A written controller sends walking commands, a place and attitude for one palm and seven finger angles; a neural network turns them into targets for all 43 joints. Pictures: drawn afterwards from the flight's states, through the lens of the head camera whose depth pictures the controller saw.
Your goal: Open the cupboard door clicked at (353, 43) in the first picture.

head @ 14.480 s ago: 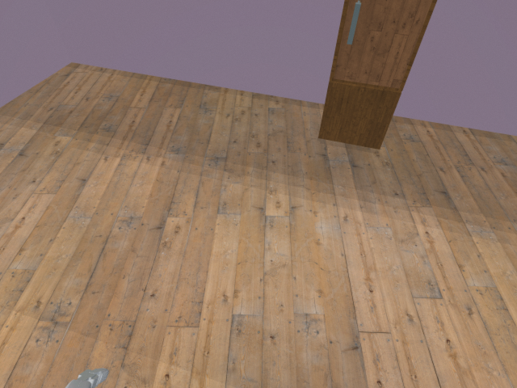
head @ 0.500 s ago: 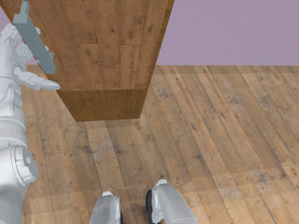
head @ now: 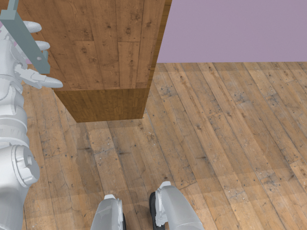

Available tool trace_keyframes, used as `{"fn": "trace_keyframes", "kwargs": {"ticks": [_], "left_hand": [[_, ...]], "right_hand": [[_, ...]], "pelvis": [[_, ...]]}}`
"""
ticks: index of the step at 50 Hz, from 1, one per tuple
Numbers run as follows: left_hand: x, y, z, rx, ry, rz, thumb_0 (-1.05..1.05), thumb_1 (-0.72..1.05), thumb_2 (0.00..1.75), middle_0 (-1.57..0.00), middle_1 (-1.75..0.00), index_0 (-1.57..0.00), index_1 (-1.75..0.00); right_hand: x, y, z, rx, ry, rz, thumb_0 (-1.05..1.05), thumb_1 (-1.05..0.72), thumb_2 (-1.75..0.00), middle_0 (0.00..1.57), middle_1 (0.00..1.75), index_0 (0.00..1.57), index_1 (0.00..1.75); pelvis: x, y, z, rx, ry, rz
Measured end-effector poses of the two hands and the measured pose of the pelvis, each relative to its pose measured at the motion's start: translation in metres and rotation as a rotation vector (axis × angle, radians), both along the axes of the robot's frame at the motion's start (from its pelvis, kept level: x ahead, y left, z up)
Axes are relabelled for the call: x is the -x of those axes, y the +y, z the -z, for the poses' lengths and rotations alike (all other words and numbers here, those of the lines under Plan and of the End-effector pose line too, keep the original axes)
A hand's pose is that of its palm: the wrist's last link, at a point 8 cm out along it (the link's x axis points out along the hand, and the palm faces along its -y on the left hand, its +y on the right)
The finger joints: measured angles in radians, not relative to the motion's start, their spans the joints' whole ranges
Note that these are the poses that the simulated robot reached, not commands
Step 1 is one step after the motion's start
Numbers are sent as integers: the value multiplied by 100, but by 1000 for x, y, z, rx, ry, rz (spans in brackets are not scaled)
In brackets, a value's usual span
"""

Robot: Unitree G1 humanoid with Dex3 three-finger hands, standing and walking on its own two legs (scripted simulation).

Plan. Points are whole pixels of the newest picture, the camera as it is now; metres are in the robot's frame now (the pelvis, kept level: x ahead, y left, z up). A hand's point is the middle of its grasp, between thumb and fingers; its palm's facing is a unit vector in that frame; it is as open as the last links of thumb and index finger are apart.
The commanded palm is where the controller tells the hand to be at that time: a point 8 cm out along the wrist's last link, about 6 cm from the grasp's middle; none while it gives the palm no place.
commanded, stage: slide the fingers in behind the handle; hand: left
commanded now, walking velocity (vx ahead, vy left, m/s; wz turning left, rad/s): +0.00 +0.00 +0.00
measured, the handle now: (31, 39) +0.57 +0.24 +0.05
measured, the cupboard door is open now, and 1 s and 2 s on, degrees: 0 0 46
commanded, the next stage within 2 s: close the thumb around the handle in 0.06 s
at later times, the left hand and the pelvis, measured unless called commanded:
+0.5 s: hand (36, 58) +0.52 +0.22 +0.05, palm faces +0.00 -1.00 -0.01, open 10.7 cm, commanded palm +0.50 +0.26 +0.05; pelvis +0.00 +0.00 +0.00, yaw +0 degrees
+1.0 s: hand (40, 59) +0.52 +0.21 +0.05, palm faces +0.00 -1.00 -0.01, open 5.8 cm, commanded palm +0.49 +0.25 +0.05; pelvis +0.00 +0.01 +0.00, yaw +0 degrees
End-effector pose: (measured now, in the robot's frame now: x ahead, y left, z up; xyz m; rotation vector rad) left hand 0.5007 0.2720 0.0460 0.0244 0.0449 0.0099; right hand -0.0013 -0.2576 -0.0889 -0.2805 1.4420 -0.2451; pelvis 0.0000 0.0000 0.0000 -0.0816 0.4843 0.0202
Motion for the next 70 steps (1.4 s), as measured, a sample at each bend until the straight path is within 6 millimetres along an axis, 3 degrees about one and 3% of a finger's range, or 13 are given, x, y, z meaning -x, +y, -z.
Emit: {"fn": "trace_keyframes", "kwargs": {"ticks": [11,16,36,40,59,65,70], "left_hand": [[1,1,-2,11,-8,2,-1,-49,30,-30,-120,-30,-121],[2,6,2,7,18,0,-1,-39,35,-31,-121,-31,-122],[2,4,-2,17,-15,9,0,59,77,-38,-132,-38,-132],[2,-3,-1,12,-7,38,0,69,82,-38,-133,-39,-134],[11,-7,-1,11,-10,1,0,71,81,-34,-135,-34,-135],[30,-10,-1,14,-8,10,0,71,75,-33,-135,-34,-135],[59,-16,-2,16,-4,31,0,69,72,-32,-135,-33,-135]], "right_hand": [[-4,-2,-2,5,-11,-1,0,-91,-90,20,30,20,30],[-6,-2,-2,10,-16,-9,0,-91,-90,20,30,20,30],[-4,9,-3,-1,-8,3,0,-91,-90,20,30,20,30],[-3,11,-2,-5,-9,0,0,-91,-90,20,30,20,30],[0,6,-1,-16,-26,16,0,-91,-90,20,30,20,30],[-18,6,-8,-36,-68,27,0,-91,-90,20,29,20,30],[-48,7,-17,-56,-146,14,0,-91,-90,20,29,20,30]], "pelvis": [[-2,-1,-1,0,-1,2],[-1,1,-1,2,-2,-1],[-3,8,-2,8,-4,2],[-2,9,-2,9,-9,-1],[0,5,-3,-5,-15,16],[-9,5,-12,-13,-30,27],[-20,5,-22,-19,-48,32]]}}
